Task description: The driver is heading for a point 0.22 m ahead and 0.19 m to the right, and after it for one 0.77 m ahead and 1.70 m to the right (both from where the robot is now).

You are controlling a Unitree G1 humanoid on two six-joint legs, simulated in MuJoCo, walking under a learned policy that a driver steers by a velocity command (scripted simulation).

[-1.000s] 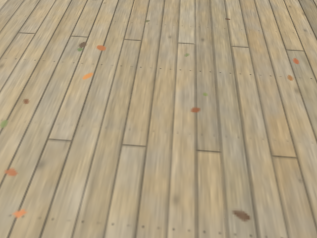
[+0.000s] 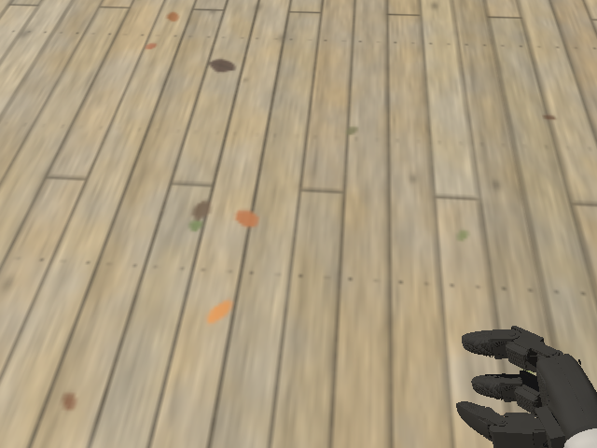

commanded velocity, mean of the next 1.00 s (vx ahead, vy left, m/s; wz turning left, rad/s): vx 0.87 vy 0.00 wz -0.90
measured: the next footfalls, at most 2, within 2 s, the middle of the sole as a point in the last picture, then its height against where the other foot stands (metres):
left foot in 0.08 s outside the picture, level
right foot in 0.54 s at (431, 381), level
